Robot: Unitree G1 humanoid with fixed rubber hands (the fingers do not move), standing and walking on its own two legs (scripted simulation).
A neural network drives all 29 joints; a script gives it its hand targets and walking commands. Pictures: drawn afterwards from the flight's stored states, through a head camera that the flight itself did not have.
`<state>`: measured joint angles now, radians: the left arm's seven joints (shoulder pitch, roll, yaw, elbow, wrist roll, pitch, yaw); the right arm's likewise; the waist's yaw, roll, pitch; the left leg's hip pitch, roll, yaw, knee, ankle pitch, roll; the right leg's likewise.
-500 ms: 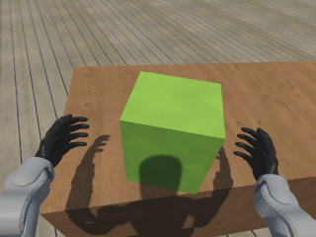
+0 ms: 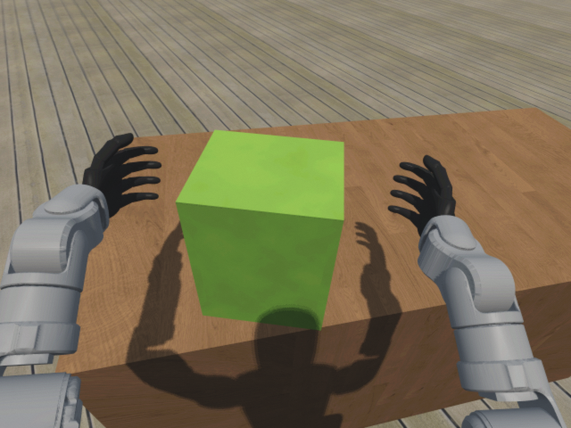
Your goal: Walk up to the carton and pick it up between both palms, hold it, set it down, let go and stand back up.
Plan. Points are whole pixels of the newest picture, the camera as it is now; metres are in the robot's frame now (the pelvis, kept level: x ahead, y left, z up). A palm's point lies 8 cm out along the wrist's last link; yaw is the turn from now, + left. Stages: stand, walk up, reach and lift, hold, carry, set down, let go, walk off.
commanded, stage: reach and lift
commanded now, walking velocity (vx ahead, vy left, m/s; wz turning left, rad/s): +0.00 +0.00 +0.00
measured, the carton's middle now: (269, 233) +0.44 -0.01 +0.06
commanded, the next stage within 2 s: none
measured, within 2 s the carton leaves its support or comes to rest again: neither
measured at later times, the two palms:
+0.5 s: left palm (121, 128) +0.48 +0.18 +0.24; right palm (411, 158) +0.40 -0.19 +0.22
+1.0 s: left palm (136, 193) +0.46 +0.18 +0.15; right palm (400, 218) +0.38 -0.19 +0.13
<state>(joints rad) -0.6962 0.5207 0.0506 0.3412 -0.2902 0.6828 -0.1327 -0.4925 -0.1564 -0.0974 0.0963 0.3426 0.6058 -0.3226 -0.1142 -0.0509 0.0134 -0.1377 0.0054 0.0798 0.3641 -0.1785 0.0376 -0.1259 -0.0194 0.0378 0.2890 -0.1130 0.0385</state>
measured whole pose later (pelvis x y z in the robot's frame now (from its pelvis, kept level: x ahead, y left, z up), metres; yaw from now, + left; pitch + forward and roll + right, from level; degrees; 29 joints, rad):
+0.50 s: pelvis +0.03 -0.02 +0.00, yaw +2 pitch -1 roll -1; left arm -0.98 0.59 0.03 0.60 -0.26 0.68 -0.17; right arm -0.79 -0.13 -0.02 0.29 0.43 0.61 -0.45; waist -0.19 -0.05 0.01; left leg -0.15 0.03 0.03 0.37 -0.21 0.00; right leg -0.11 0.00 -0.01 0.27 -0.15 0.02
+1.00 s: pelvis +0.02 +0.00 +0.00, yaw +2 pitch +0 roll -2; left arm -0.81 0.46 0.02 0.63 -0.23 0.51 -0.10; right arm -0.59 -0.08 -0.07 0.37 0.32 0.43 -0.35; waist -0.16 -0.05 0.03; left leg -0.21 0.02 0.04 0.43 -0.22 0.02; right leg -0.15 0.00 0.00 0.28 -0.13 0.03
